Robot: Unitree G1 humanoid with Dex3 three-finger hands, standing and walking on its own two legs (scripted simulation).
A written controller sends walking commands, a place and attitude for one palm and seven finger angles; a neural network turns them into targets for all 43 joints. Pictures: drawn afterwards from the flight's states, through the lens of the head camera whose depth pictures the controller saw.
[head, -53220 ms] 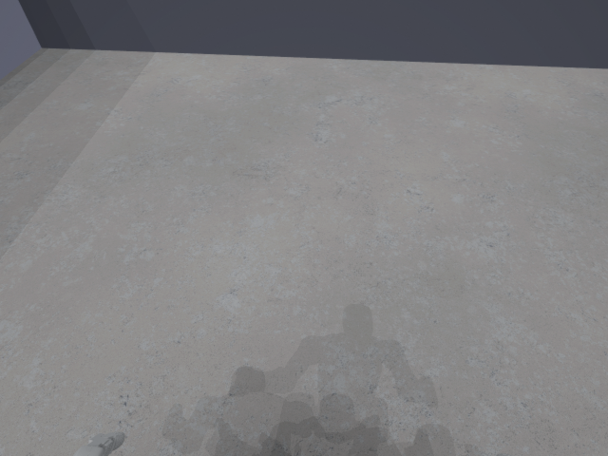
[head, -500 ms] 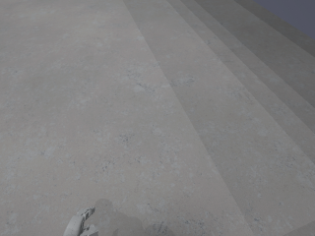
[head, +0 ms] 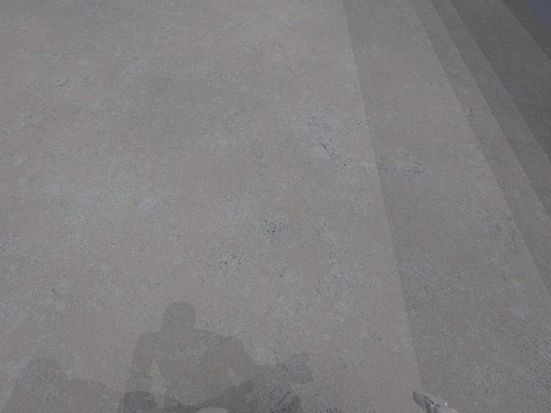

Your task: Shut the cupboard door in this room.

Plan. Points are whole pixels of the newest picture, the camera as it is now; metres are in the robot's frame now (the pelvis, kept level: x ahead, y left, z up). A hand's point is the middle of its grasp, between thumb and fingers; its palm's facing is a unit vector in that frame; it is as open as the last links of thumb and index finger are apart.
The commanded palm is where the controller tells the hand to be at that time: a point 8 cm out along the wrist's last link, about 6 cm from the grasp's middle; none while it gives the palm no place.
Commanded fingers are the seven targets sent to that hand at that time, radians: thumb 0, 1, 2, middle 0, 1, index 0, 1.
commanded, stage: turn or walk to find it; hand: left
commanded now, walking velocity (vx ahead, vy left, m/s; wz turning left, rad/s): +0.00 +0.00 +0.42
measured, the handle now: out of the picture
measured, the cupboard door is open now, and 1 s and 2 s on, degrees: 44 44 44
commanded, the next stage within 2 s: none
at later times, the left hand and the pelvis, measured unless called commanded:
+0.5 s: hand out of the picture +0.12 +0.19 -0.14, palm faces +0.17 -0.95 -0.26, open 7.4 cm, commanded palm none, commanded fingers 0.00 0.90 0.90 -0.20 -0.30 -0.20 -0.30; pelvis +0.03 -0.03 +0.01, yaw +11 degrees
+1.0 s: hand out of the picture -0.04 +0.21 -0.18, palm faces +0.47 -0.85 -0.24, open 7.4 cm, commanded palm none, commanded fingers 0.00 0.90 0.90 -0.20 -0.30 -0.20 -0.30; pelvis +0.04 +0.01 +0.01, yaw +24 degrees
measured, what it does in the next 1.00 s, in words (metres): steps on the spot, turning left: right foot, then left foot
